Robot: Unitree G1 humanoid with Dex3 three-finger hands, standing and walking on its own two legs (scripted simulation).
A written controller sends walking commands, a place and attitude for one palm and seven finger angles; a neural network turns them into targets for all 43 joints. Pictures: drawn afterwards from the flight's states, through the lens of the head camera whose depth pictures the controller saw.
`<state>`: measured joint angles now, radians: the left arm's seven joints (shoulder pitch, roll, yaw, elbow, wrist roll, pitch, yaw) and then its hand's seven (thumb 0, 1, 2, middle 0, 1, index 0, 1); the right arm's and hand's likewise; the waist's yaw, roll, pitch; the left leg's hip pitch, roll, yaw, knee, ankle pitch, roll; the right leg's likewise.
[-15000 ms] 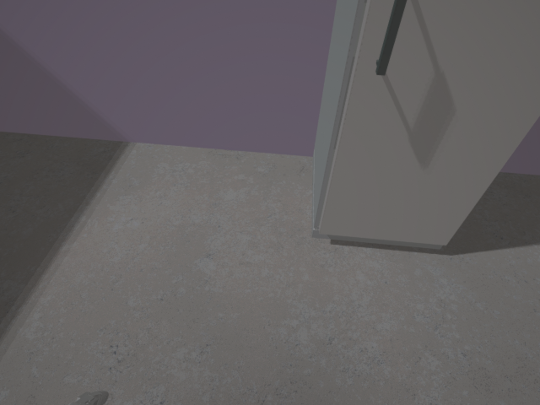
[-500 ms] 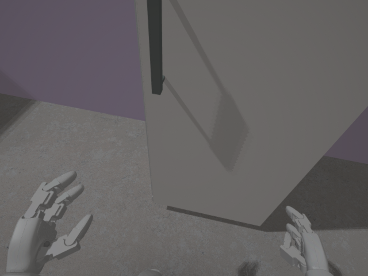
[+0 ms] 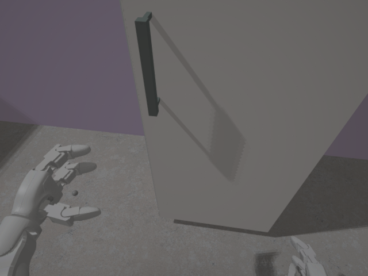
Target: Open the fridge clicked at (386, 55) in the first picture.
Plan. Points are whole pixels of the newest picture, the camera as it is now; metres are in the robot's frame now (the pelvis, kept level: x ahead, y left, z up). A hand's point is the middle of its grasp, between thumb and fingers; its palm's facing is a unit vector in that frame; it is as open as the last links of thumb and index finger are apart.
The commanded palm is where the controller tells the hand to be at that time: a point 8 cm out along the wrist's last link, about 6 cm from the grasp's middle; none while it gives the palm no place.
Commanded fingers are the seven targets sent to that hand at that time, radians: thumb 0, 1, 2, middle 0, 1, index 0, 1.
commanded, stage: raise the hand to about handle height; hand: left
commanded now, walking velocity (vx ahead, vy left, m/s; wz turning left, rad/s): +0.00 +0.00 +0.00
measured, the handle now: (151, 69) +0.50 +0.13 +0.22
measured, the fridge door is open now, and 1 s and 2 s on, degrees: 0 0 0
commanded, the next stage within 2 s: move the hooked fingers beside the handle in 1.06 s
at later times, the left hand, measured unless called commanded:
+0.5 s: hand (25, 129) +0.27 +0.28 +0.24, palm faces +0.05 -0.99 -0.15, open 13.9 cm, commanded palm +0.24 +0.32 +0.24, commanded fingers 0.00 -0.50 0.30 -0.30 -1.20 -0.30 -1.20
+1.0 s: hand (41, 125) +0.28 +0.26 +0.23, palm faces +0.06 -0.99 -0.14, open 14.0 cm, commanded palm +0.24 +0.31 +0.24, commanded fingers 0.00 -0.50 0.30 -0.30 -1.20 -0.30 -1.20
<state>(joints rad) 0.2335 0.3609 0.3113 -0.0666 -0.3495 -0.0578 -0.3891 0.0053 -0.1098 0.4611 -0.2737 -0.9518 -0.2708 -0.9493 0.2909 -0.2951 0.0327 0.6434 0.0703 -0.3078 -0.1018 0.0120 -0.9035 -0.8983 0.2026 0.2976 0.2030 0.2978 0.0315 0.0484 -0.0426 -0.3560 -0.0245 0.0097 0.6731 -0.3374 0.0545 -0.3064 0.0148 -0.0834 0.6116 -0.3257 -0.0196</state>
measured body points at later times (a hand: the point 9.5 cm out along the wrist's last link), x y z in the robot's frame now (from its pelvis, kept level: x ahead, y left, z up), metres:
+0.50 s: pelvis +0.01 +0.00 +0.01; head -0.02 -0.01 +0.46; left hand +0.26 +0.33 +0.25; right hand +0.21 -0.20 -0.05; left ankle +0.01 +0.08 -0.72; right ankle +0.00 -0.11 -0.72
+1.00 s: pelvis +0.00 -0.02 +0.01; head -0.02 -0.04 +0.46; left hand +0.27 +0.31 +0.24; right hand +0.21 -0.24 -0.05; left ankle +0.01 +0.08 -0.72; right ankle +0.00 -0.11 -0.72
